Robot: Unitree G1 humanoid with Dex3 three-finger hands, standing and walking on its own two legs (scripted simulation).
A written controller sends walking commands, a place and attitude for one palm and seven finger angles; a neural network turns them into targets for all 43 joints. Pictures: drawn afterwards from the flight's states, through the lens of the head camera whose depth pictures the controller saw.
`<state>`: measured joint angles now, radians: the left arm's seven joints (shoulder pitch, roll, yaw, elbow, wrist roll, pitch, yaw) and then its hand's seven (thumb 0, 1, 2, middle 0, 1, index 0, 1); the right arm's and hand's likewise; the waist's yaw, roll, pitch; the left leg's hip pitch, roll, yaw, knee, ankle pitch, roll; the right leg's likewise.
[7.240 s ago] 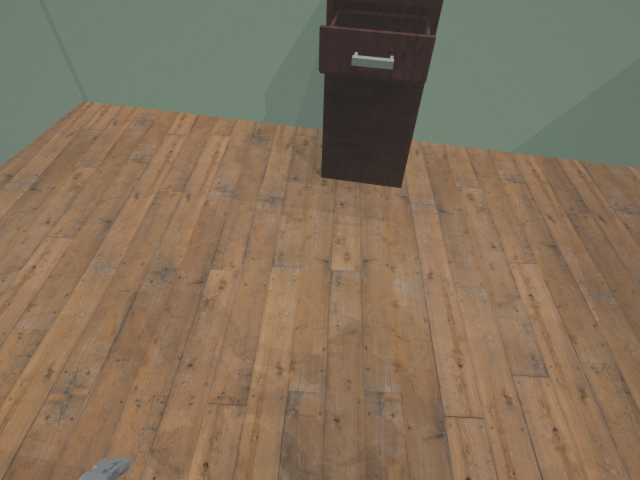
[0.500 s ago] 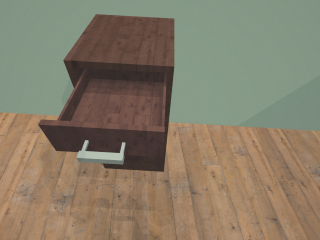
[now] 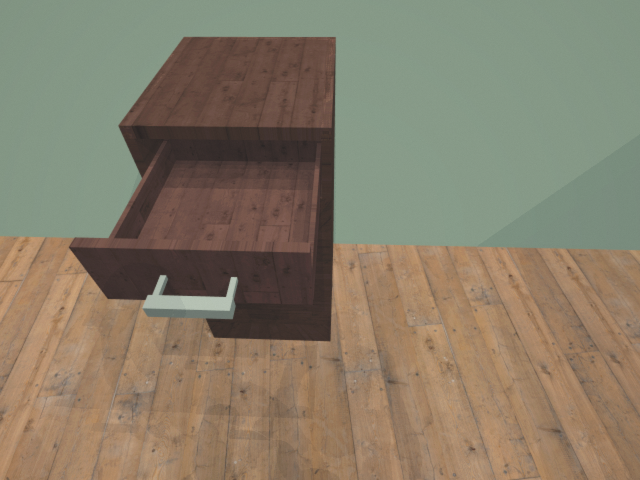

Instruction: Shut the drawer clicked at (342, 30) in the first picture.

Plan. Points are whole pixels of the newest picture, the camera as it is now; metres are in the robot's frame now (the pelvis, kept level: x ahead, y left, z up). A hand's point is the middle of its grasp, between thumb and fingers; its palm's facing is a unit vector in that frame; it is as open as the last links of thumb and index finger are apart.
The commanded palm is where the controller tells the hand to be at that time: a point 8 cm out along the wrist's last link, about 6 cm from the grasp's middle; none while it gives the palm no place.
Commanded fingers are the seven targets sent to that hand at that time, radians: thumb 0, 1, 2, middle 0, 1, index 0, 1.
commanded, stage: shuffle to correct the standing spot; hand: left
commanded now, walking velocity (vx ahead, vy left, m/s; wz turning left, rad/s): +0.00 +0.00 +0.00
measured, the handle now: (193, 294) +0.38 +0.23 -0.03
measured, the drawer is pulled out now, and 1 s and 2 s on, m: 0.28 0.28 0.28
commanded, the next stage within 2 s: come to a stop and stand still in 0.44 s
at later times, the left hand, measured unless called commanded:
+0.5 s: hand out of the picture +0.02 +0.17 -0.18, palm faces +0.06 -0.98 -0.20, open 7.4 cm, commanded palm none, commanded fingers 0.00 0.90 0.90 -0.20 -0.30 -0.20 -0.30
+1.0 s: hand out of the picture +0.11 +0.18 -0.17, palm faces +0.06 -0.97 -0.25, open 7.4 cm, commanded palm none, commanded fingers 0.00 0.90 0.90 -0.20 -0.30 -0.20 -0.30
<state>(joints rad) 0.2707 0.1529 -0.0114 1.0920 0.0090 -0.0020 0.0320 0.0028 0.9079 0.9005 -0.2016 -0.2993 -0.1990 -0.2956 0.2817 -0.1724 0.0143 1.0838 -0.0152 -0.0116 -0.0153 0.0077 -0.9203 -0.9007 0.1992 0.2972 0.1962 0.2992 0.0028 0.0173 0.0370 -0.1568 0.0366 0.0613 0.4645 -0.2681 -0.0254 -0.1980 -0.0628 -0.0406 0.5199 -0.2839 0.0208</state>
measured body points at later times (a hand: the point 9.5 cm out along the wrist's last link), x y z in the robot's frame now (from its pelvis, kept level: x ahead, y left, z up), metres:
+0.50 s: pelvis +0.05 +0.00 -0.01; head +0.06 -0.01 +0.44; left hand +0.02 +0.22 -0.17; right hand +0.00 -0.22 -0.17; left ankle -0.01 +0.14 -0.74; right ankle +0.00 -0.12 -0.74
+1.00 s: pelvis +0.08 -0.01 -0.01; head +0.11 -0.03 +0.44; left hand +0.10 +0.23 -0.15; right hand +0.17 -0.23 -0.17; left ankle +0.10 +0.13 -0.73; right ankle +0.07 -0.09 -0.74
